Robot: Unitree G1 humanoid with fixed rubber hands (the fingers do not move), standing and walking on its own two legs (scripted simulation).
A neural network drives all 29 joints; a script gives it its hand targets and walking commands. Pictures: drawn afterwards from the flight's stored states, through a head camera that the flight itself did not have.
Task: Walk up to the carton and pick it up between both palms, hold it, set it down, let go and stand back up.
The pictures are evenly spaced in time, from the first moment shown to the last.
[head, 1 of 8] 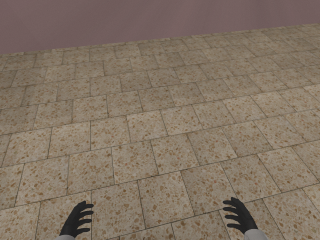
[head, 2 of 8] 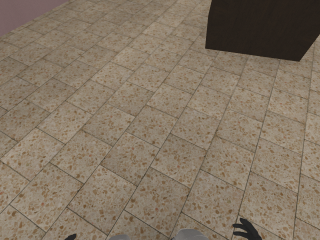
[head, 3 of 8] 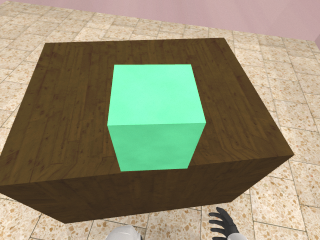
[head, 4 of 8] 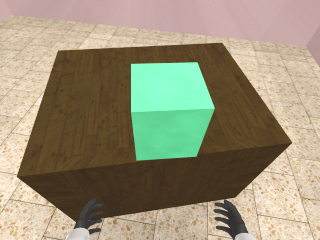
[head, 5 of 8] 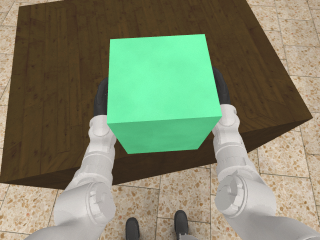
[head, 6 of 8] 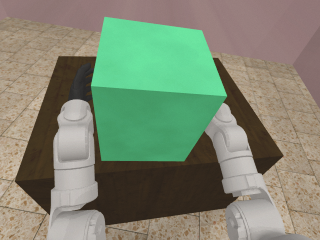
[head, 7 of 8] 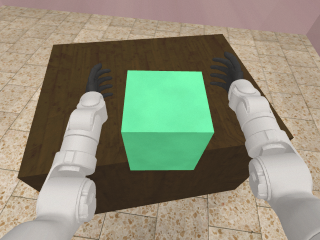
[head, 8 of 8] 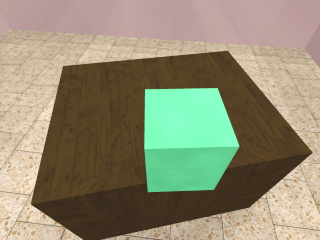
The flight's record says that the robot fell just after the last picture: no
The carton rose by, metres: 0.21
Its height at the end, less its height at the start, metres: +0.00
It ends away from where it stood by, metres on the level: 0.05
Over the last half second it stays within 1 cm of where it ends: yes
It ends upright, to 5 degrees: yes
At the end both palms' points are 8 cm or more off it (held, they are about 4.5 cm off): yes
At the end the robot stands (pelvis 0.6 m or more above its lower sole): yes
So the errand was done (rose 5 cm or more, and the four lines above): yes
